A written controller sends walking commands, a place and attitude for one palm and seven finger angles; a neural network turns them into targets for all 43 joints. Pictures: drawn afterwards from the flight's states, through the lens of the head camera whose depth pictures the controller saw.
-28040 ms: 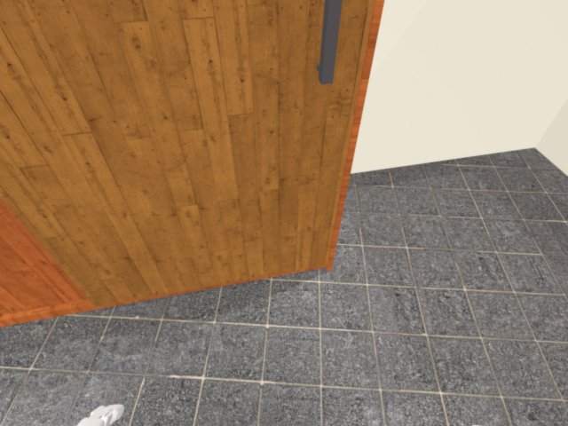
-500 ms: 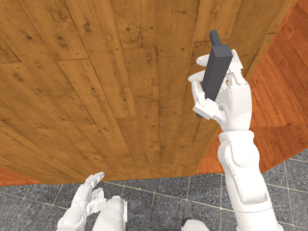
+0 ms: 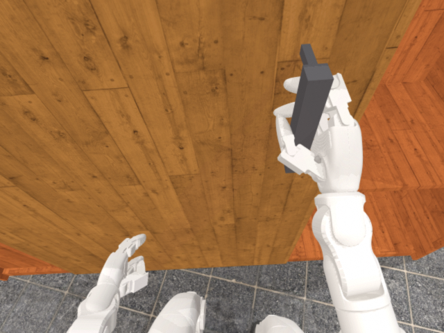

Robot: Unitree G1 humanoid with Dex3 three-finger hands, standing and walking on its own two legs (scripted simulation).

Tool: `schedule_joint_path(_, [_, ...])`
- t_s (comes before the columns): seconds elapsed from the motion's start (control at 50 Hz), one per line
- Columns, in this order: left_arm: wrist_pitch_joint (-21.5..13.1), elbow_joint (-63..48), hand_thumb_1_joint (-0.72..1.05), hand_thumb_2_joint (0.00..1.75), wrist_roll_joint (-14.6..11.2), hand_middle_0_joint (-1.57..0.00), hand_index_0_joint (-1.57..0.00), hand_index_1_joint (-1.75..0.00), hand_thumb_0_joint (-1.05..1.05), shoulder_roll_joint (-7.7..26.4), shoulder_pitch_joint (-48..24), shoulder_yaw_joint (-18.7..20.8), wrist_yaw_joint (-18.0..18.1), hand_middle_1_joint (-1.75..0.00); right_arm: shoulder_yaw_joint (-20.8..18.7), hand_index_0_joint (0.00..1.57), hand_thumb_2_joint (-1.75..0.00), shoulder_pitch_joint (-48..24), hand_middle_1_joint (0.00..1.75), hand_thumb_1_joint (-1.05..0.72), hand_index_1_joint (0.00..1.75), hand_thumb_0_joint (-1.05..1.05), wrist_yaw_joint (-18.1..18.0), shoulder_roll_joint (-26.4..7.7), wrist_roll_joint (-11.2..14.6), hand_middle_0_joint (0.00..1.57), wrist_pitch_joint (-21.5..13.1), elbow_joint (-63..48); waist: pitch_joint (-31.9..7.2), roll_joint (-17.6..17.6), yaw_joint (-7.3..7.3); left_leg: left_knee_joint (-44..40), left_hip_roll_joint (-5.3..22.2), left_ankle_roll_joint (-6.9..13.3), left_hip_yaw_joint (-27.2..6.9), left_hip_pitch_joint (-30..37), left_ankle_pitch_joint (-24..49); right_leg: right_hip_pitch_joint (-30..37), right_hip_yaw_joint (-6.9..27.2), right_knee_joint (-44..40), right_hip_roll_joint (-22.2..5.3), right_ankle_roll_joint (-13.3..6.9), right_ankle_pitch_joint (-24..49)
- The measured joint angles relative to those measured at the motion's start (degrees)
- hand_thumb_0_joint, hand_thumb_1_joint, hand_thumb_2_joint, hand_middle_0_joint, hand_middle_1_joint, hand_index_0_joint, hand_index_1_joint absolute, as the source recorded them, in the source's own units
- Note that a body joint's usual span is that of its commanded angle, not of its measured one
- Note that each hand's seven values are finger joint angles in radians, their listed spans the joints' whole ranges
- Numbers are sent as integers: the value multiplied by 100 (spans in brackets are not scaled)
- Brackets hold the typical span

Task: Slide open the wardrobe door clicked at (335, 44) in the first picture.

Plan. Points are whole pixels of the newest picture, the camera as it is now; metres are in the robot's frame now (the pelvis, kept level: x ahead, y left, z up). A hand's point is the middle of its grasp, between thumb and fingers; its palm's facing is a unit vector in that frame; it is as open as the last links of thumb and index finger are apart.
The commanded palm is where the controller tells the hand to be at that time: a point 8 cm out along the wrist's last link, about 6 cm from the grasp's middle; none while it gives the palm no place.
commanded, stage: step sideways, sliding the door along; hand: right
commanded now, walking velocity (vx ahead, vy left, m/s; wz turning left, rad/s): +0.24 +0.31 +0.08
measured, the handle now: (299, 115) +0.36 -0.10 +0.20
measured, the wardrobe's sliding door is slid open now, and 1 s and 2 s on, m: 0.54 0.67 0.67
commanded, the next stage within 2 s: stop walking and hold the door there in 0.90 s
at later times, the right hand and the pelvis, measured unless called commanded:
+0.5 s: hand (218, 147) +0.32 +0.00 +0.20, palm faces +0.08 +1.00 -0.01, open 6.4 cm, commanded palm +0.30 +0.02 +0.18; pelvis -0.02 +0.11 -0.01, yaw +1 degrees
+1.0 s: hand (186, 149) +0.31 +0.04 +0.20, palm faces +0.03 +1.00 +0.01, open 6.2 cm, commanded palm +0.29 +0.00 +0.14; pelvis -0.06 +0.17 +0.02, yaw +2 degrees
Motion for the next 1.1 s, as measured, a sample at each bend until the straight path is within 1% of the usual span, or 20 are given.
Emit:
schedule_joint_path(0.06, [2,-40,91,90,-4,-19,-20,-30,1,-46,56,-92,-67,-30,43,24,-75,-16,140,-68,126,5,86,-35,21,32,26,119,-62,-142,-69,420,111,-105,-3,-428,455,71,77,-369,-296,155,253])
schedule_joint_path(0.12, [23,-110,91,90,-31,-20,-20,-30,1,-116,143,-151,-68,-30,33,25,-76,-88,140,-68,131,7,176,-28,41,31,103,194,-76,-255,-216,183,329,-184,10,-536,802,140,90,-661,-562,282,449])
schedule_joint_path(0.22, [-21,-164,90,90,-70,-20,-21,-30,1,-254,281,-239,-11,-30,-98,26,-80,-226,139,-67,134,8,237,-50,184,33,74,365,-109,-381,-365,-1268,525,-216,183,-19,810,115,186,-913,-868,498,674])
schedule_joint_path(0.32, [-192,-179,90,90,-105,-20,-21,-30,1,-326,347,-287,38,-30,-419,26,-84,-519,139,-69,136,6,168,-88,310,38,94,542,-136,-397,-487,-2982,375,-158,346,941,560,-223,348,-504,-978,747,597])
schedule_joint_path(0.36, [-249,-174,90,90,-141,-20,-21,-30,1,-319,376,-301,50,-30,-584,25,-84,-743,139,-68,135,4,151,-151,304,40,241,623,-198,-293,-503,-3774,340,-123,366,1440,1063,-541,449,83,-892,784,347])
schedule_joint_path(0.4, [-268,6,90,90,-175,-20,-21,-30,1,-148,243,-284,78,-30,-763,24,-84,-885,139,-67,133,2,75,-66,258,42,294,766,-160,-552,-343,-3735,216,-123,525,1574,1120,-896,795,982,-884,616,-378])
schedule_joint_path(0.44, [-244,263,90,90,-138,-20,-21,-30,1,-24,156,-178,146,-30,-785,25,-84,-840,140,-67,132,2,1,20,265,43,282,862,-181,-663,-228,-3499,231,-164,588,1531,854,-1206,998,2227,-495,525,-1306])
schedule_joint_path(0.5, [-148,461,91,90,-104,-20,-21,-30,1,20,179,-67,202,-30,-680,27,-83,-640,140,-68,133,4,-42,92,275,44,225,771,-265,-345,-286,-3495,337,-115,325,1447,831,-1248,701,3196,112,496,-1554])
schedule_joint_path(0.54, [-4,403,91,90,-82,-20,-20,-30,1,20,289,-51,211,-30,-557,28,-82,-586,140,-69,132,4,-15,121,185,44,206,695,-363,-77,-197,-3417,388,-46,285,1351,823,-910,437,2330,315,445,-1347])
schedule_joint_path(0.56, [57,354,91,90,-70,-20,-20,-30,1,38,342,-47,206,-30,-491,28,-81,-602,140,-69,131,4,11,129,142,45,189,681,-422,14,-124,-3251,390,1,309,1251,769,-595,317,1390,349,451,-833])
schedule_joint_path(0.58, [90,304,91,90,-52,-20,-20,-30,1,69,372,-23,209,-30,-414,27,-80,-657,140,-68,130,3,8,133,100,45,180,669,-448,58,-59,-2955,367,67,337,1110,687,-250,168,507,319,320,-366])
schedule_joint_path(0.6, [102,325,91,90,-24,-20,-20,-30,1,11,310,43,221,-30,-351,26,-79,-750,140,-68,128,1,-19,81,37,44,148,691,-302,267,-72,-2537,445,143,215,978,576,-109,19,338,414,105,-275])
schedule_joint_path(0.64, [95,293,91,90,-27,-19,-20,-30,1,-25,244,84,169,-30,-322,24,-78,-791,140,-68,124,0,4,42,2,41,-11,818,-98,367,-109,-1478,268,179,-30,621,166,29,-120,329,403,-79,-266])
schedule_joint_path(0.68, [37,261,91,90,19,-19,-20,-30,1,-37,232,28,103,-30,-315,22,-77,-726,140,-69,123,2,45,-9,83,37,-42,877,-60,229,60,-501,7,140,-65,254,121,105,-11,186,258,-67,-182])
schedule_joint_path(0.72, [18,247,91,90,22,-19,-20,-30,1,-57,272,-31,56,-30,-339,22,-78,-717,140,-70,125,4,83,-24,133,35,-77,992,-90,81,117,116,-118,76,-67,-109,275,133,121,-71,87,-13,3])
schedule_joint_path(0.8, [21,232,91,90,14,-20,-20,-30,1,-120,384,-141,39,-30,-399,23,-80,-853,140,-70,131,5,193,-69,148,37,-15,1163,-139,-88,-81,586,-30,-51,-103,-648,840,139,186,-497,-282,130,319])
schedule_joint_path(0.9, [-59,221,90,90,-31,-20,-20,-30,1,-253,497,-237,82,-30,-477,27,-83,-1117,140,-68,136,5,256,-99,164,41,90,1335,-111,-148,-344,-49,296,-135,-71,-610,1138,148,259,-811,-606,305,560])
schedule_joint_path(1.0, [-242,185,90,90,-61,-20,-21,-30,1,-342,551,-305,126,-30,-593,30,-86,-1313,140,-67,138,3,213,-207,225,44,115,1520,-124,-197,-477,-1667,435,-109,179,105,938,97,417,-947,-741,472,699])
schedule_joint_path(1.04, [-304,212,90,90,-59,-20,-21,-30,1,-363,495,-352,148,-30,-758,30,-85,-1321,140,-66,139,2,256,-374,258,44,-15,1665,-194,-201,-469,-2362,385,-100,272,459,692,17,456,-875,-753,546,681])
schedule_joint_path(1.1, [-263,204,90,90,-43,-20,-21,-30,1,-405,379,-426,206,-30,-1184,31,-84,-1122,140,-61,139,-5,322,-915,371,45,-215,1865,-462,-166,-337,-3448,248,-112,420,1063,745,-250,396,-338,-759,667,399])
